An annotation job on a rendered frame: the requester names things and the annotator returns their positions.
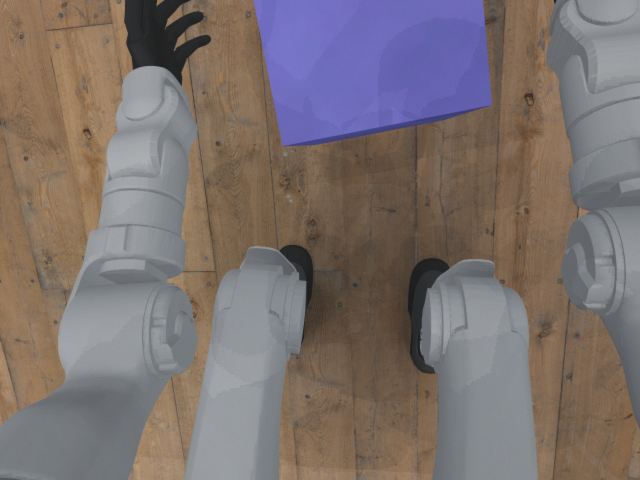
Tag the right robot upper arm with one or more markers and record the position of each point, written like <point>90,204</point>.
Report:
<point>601,272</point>

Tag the robot left hand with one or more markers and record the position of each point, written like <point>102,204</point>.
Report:
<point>150,44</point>

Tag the carton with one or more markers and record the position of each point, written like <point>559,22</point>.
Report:
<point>340,69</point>

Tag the right robot shin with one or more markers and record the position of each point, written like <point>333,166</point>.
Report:
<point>485,268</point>

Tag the left robot upper arm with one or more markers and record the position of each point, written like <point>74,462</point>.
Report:
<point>119,344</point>

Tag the robot right forearm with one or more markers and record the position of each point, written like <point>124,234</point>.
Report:
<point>595,52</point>

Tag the robot left forearm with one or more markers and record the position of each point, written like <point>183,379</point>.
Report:
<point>138,238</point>

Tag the left robot foot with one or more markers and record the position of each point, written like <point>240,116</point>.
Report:
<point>301,260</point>

